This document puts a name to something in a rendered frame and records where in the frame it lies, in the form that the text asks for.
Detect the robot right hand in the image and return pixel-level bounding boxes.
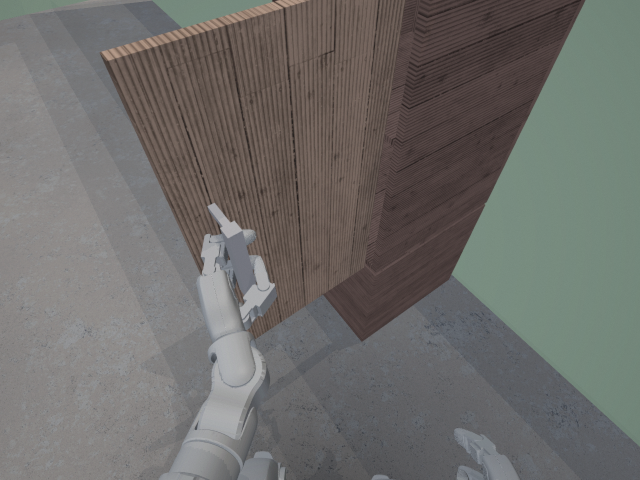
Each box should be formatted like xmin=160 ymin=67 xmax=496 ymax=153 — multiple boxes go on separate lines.
xmin=454 ymin=428 xmax=521 ymax=480

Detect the cupboard door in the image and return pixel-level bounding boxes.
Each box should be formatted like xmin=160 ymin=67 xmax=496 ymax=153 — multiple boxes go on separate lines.
xmin=99 ymin=0 xmax=406 ymax=339

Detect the robot left thigh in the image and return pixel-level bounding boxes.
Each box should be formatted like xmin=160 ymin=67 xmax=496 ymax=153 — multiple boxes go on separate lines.
xmin=237 ymin=458 xmax=286 ymax=480

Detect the handle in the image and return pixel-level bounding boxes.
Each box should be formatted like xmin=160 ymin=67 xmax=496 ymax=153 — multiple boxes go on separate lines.
xmin=207 ymin=203 xmax=256 ymax=295

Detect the robot left forearm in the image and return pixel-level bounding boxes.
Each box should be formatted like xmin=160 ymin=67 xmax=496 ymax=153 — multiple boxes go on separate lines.
xmin=158 ymin=331 xmax=270 ymax=480

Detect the left robot shin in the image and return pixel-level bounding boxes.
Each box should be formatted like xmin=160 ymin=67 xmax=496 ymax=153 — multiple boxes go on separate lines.
xmin=254 ymin=451 xmax=274 ymax=460

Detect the robot left hand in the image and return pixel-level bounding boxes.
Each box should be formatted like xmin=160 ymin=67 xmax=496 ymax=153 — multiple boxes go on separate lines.
xmin=197 ymin=229 xmax=277 ymax=343

